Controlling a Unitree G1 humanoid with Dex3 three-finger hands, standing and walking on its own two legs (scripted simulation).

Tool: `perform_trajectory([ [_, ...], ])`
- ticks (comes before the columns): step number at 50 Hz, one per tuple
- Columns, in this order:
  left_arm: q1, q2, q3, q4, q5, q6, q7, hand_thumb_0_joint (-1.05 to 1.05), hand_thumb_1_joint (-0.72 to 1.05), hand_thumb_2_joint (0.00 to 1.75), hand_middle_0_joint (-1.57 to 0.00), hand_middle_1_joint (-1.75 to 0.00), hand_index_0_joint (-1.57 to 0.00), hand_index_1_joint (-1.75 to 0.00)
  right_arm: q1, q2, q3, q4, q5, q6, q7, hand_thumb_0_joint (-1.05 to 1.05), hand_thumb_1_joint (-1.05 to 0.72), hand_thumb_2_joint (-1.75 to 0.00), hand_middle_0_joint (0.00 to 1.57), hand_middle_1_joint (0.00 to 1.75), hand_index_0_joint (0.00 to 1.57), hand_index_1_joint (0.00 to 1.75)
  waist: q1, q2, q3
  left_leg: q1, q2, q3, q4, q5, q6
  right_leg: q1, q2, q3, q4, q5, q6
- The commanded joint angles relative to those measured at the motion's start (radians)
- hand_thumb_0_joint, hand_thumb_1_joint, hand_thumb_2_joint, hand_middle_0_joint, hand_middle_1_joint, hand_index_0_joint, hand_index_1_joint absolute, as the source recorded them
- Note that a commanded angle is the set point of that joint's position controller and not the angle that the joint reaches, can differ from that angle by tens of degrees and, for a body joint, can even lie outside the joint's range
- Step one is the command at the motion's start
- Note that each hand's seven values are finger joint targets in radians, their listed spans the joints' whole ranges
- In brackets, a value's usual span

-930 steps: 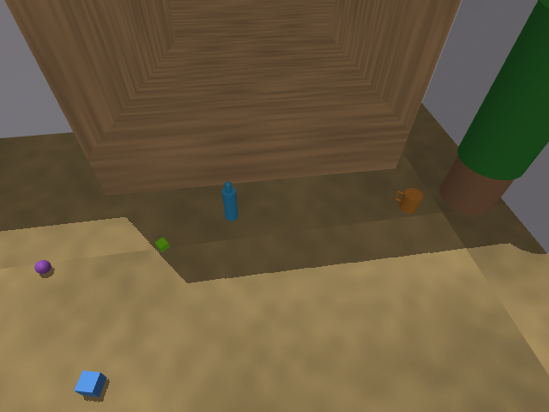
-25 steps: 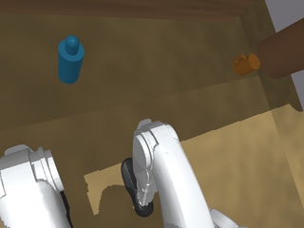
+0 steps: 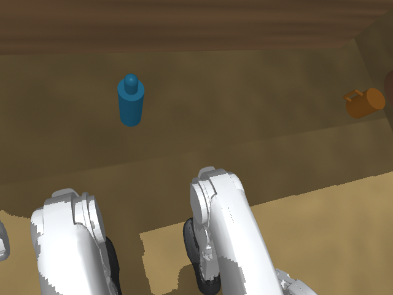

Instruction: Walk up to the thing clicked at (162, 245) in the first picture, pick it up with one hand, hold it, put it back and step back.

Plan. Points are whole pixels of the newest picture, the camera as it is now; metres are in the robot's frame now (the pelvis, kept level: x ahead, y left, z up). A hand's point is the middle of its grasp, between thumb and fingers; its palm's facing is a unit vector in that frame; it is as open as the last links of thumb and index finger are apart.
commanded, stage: lift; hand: left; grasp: from above
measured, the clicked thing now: out of the picture +0.41 +0.39 -0.19
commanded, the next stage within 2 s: hold in 1.78 s
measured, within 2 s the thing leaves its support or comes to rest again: neither
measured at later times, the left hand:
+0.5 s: hand out of the picture +0.36 +0.38 -0.06, palm faces -0.23 -0.33 -0.92, open 7.4 cm
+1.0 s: hand out of the picture +0.32 +0.33 +0.14, palm faces -0.22 -0.36 -0.91, open 7.3 cm
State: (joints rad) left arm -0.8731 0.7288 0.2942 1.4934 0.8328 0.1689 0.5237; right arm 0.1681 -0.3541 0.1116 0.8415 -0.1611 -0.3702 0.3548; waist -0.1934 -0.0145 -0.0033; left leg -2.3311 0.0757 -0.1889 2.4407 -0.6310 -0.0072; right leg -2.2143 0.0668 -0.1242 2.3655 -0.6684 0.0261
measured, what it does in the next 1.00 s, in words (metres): rises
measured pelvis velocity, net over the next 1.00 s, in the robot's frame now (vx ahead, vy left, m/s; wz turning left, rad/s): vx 0.02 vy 0.00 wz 0.13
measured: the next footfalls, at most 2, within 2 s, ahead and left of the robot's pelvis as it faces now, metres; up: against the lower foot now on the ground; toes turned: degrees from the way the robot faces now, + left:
none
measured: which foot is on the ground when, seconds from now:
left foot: down 0.00-1.00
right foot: down 0.00-1.00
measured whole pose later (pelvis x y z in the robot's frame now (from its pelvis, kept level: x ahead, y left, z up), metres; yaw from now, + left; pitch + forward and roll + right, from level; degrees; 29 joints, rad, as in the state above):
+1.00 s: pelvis +0.02 +0.00 +0.24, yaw +8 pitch +28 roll -4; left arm -0.45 0.39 -0.03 0.78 0.70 0.52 0.29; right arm 0.13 -0.26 0.01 0.79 0.02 -0.15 -0.01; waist -0.06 0.05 -0.21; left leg -1.58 0.07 -0.06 1.66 -0.57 -0.02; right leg -1.51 0.03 -0.05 1.63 -0.62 0.00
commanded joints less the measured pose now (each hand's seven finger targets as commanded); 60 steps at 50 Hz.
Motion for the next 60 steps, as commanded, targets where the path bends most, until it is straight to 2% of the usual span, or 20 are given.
perform_trajectory([
  [1, -0.244, 0.294, 0.012, -0.139, 0.002, 0.027, 0.046, 0.0, 0.51, 0.38, -0.83, -0.6, -0.92, -0.51, 0.167, -0.224, -0.082, -0.017, 0.017, -0.011, -0.021, 0.0, -0.9, -0.89, 0.2, 0.3, 0.2, 0.3, 0.015, 0.278, -0.641, 0.457, -0.02, 0.12, -0.249, 0.086, 0.022, 0.295, 0.038, -0.033, -0.295, 0.115, -0.053],
  [2, -0.276, 0.301, 0.026, -0.198, -0.003, 0.028, 0.046, 0.0, 0.52, 0.38, -0.84, -0.59, -0.92, -0.51, 0.176, -0.22, -0.084, -0.017, 0.019, -0.009, -0.023, 0.0, -0.89, -0.89, 0.2, 0.3, 0.2, 0.3, 0.024, 0.299, -0.678, 0.483, -0.02, 0.121, -0.25, 0.099, 0.022, 0.294, 0.032, -0.039, -0.29, 0.131, -0.054],
  [4, -0.232, 0.256, 0.004, -0.155, -0.011, 0.041, 0.035, 0.0, 0.58, 0.42, -0.89, -0.62, -0.97, -0.53, 0.172, -0.206, -0.089, -0.018, 0.021, -0.002, -0.028, 0.0, -0.9, -0.9, 0.2, 0.3, 0.2, 0.3, 0.023, 0.292, -0.674, 0.483, -0.02, 0.128, -0.253, 0.105, 0.02, 0.308, 0.035, -0.031, -0.294, 0.14, -0.054],
  [6, -0.25, 0.277, 0.016, -0.205, -0.006, 0.046, 0.025, 0.0, 0.6, 0.38, -0.88, -0.62, -0.98, -0.52, 0.183, -0.208, -0.099, -0.014, 0.026, 0.004, -0.033, 0.0, -0.9, -0.9, 0.2, 0.3, 0.2, 0.3, 0.03, 0.287, -0.711, 0.499, -0.022, 0.129, -0.26, 0.114, 0.024, 0.322, 0.03, -0.03, -0.301, 0.148, -0.053],
  [13, -0.2, 0.225, -0.043, -0.296, -0.003, 0.069, -0.071, 0.0, 0.61, 0.36, -0.9, -0.6, -0.99, -0.5, 0.184, -0.181, -0.14, -0.022, 0.056, 0.037, -0.062, 0.0, -0.9, -0.9, 0.2, 0.3, 0.2, 0.3, 0.059, 0.273, -0.756, 0.563, -0.03, 0.142, -0.328, 0.086, 0.026, 0.349, 0.028, -0.007, -0.358, 0.105, -0.064],
  [15, -0.165, 0.202, -0.042, -0.325, -0.004, 0.068, -0.083, 0.0, 0.6, 0.35, -0.88, -0.6, -0.99, -0.5, 0.18, -0.171, -0.152, -0.03, 0.068, 0.049, -0.072, 0.0, -0.9, -0.9, 0.2, 0.3, 0.2, 0.3, 0.078, 0.253, -0.775, 0.562, -0.033, 0.147, -0.345, 0.085, 0.028, 0.367, 0.027, 0.003, -0.375, 0.102, -0.066],
  [22, -0.102, 0.14, -0.096, -0.484, -0.011, 0.09, -0.136, 0.0, 0.61, 0.38, -0.94, -0.54, -1.01, -0.46, 0.161, -0.154, -0.175, -0.062, 0.102, 0.089, -0.119, 0.0, -0.9, -0.9, 0.2, 0.3, 0.2, 0.3, 0.093, 0.208, -0.764, 0.652, -0.034, 0.135, -0.463, 0.061, 0.028, 0.411, 0.018, 0.012, -0.474, 0.08, -0.065],
  [24, -0.077, 0.093, -0.115, -0.519, -0.015, 0.098, -0.146, 0.0, 0.59, 0.36, -0.91, -0.55, -0.99, -0.46, 0.153, -0.149, -0.179, -0.073, 0.112, 0.1, -0.134, 0.0, -0.9, -0.9, 0.2, 0.3, 0.2, 0.3, 0.098, 0.213, -0.76, 0.687, -0.035, 0.121, -0.51, 0.038, 0.022, 0.406, 0.013, 0.008, -0.488, 0.066, -0.069],
  [26, -0.051, 0.097, -0.107, -0.575, -0.017, 0.112, -0.144, 0.0, 0.57, 0.35, -0.9, -0.54, -0.98, -0.46, 0.133, -0.147, -0.186, -0.084, 0.121, 0.112, -0.154, 0.0, -0.9, -0.9, 0.2, 0.3, 0.2, 0.3, 0.12, 0.234, -0.787, 0.76, -0.033, 0.106, -0.564, 0.028, 0.014, 0.412, 0.009, 0.005, -0.511, 0.061, -0.071],
  [27, -0.044, 0.064, -0.121, -0.584, -0.018, 0.122, -0.143, 0.0, 0.59, 0.36, -0.92, -0.52, -0.99, -0.45, 0.133, -0.143, -0.185, -0.089, 0.126, 0.118, -0.163, 0.0, -0.9, -0.9, 0.2, 0.3, 0.2, 0.3, 0.11, 0.235, -0.771, 0.775, -0.033, 0.106, -0.589, 0.022, 0.012, 0.421, 0.006, 0.004, -0.529, 0.062, -0.072],
  [30, -0.027, 0.065, -0.12, -0.667, -0.036, 0.148, -0.143, 0.0, 0.58, 0.37, -0.92, -0.53, -0.99, -0.45, 0.112, -0.133, -0.183, -0.105, 0.139, 0.133, -0.197, 0.0, -0.9, -0.9, 0.2, 0.3, 0.2, 0.3, 0.116, 0.213, -0.788, 0.819, -0.034, 0.111, -0.638, 0.023, 0.014, 0.478, 0.004, 0.014, -0.595, 0.06, -0.067],
  [32, 0.002, 0.018, -0.155, -0.69, -0.052, 0.169, -0.152, 0.0, 0.59, 0.37, -0.93, -0.5, -1.0, -0.44, 0.097, -0.12, -0.182, -0.112, 0.144, 0.14, -0.219, 0.0, -0.9, -0.9, 0.2, 0.3, 0.2, 0.3, 0.107, 0.207, -0.767, 0.853, -0.033, 0.117, -0.68, 0.023, 0.013, 0.514, 0.001, 0.021, -0.64, 0.058, -0.066],
  [34, 0.003, 0.045, -0.151, -0.762, -0.053, 0.19, -0.159, 0.0, 0.58, 0.36, -0.93, -0.49, -0.99, -0.43, 0.09, -0.118, -0.18, -0.124, 0.153, 0.148, -0.244, 0.0, -0.9, -0.9, 0.2, 0.3, 0.2, 0.3, 0.122, 0.213, -0.809, 0.909, -0.035, 0.124, -0.715, 0.046, 0.012, 0.574, 0.002, 0.032, -0.688, 0.073, -0.066],
  [36, 0.057, -0.007, -0.186, -0.764, -0.066, 0.216, -0.165, 0.0, 0.56, 0.36, -0.93, -0.49, -0.99, -0.42, 0.076, -0.103, -0.176, -0.135, 0.157, 0.156, -0.268, 0.0, -0.9, -0.9, 0.2, 0.3, 0.2, 0.3, 0.109, 0.182, -0.764, 0.904, -0.039, 0.139, -0.749, 0.036, 0.017, 0.624, 0.003, 0.046, -0.747, 0.055, -0.063],
  [43, 0.104, -0.054, -0.238, -0.851, -0.096, 0.312, -0.171, 0.0, 0.56, 0.34, -0.95, -0.43, -0.99, -0.38, 0.043, -0.078, -0.163, -0.139, 0.176, 0.18, -0.349, 0.0, -0.9, -0.9, 0.2, 0.3, 0.2, 0.3, 0.111, 0.13, -0.716, 1.04, -0.047, 0.164, -0.907, 0.056, 0.02, 0.847, 0.001, 0.09, -0.946, 0.054, -0.053],
  [46, 0.165, -0.085, -0.266, -0.859, -0.092, 0.349, -0.184, 0.0, 0.53, 0.32, -0.92, -0.41, -0.97, -0.37, 0.032, -0.067, -0.159, -0.131, 0.189, 0.188, -0.374, 0.0, -0.9, -0.9, 0.2, 0.3, 0.2, 0.3, 0.129, 0.14, -0.718, 1.157, -0.046, 0.17, -0.987, 0.101, 0.017, 0.939, 0.002, 0.089, -1.006, 0.118, -0.055],
  [48, 0.18, -0.107, -0.296, -0.882, -0.095, 0.366, -0.189, 0.0, 0.53, 0.33, -0.93, -0.4, -0.97, -0.36, 0.02, -0.058, -0.154, -0.133, 0.196, 0.193, -0.387, 0.0, -0.9, -0.9, 0.2, 0.3, 0.2, 0.3, 0.12, 0.132, -0.69, 1.204, -0.048, 0.165, -1.046, 0.105, 0.018, 0.996, 0.001, 0.089, -1.053, 0.13, -0.053],
  [53, 0.24, -0.144, -0.33, -0.894, -0.09, 0.386, -0.212, 0.0, 0.57, 0.31, -0.94, -0.41, -0.98, -0.37, 0.019, -0.044, -0.15, -0.118, 0.211, 0.197, -0.421, 0.0, -0.9, -0.9, 0.2, 0.3, 0.2, 0.3, 0.134, 0.121, -0.609, 1.344, -0.05, 0.158, -1.202, 0.127, 0.014, 1.117, 0.003, 0.079, -1.172, 0.162, -0.054],
  [54, 0.237, -0.18, -0.358, -0.895, -0.09, 0.385, -0.218, 0.0, 0.57, 0.3, -0.93, -0.41, -0.98, -0.36, 0.019, -0.037, -0.149, -0.115, 0.214, 0.196, -0.427, 0.0, -0.9, -0.9, 0.2, 0.3, 0.2, 0.3, 0.12, 0.117, -0.591, 1.372, -0.052, 0.16, -1.227, 0.143, 0.015, 1.139, 0.003, 0.079, -1.194, 0.178, -0.054],
  [60, 0.203, -0.231, -0.391, -0.825, -0.091, 0.38, -0.209, 0.0, 0.59, 0.29, -0.93, -0.43, -0.98, -0.37, 0.053, -0.025, -0.143, -0.094, 0.216, 0.186, -0.457, 0.0, -0.9, -0.9, 0.2, 0.3, 0.2, 0.3, 0.105, 0.087, -0.482, 1.494, -0.053, 0.16, -1.363, 0.229, 0.012, 1.277, -0.001, 0.082, -1.326, 0.257, -0.048],
])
